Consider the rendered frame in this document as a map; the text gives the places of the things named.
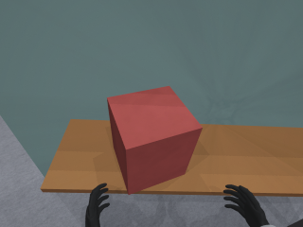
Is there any carton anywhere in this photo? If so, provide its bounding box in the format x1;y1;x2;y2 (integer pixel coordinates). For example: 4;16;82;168
107;86;203;195

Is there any robot right hand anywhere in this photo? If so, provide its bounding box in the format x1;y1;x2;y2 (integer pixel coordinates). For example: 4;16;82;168
223;184;269;227

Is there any table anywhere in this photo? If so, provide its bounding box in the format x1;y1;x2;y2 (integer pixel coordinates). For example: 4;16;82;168
40;119;303;227

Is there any robot left hand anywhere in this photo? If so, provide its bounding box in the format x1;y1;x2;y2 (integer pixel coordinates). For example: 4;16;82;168
85;183;110;227

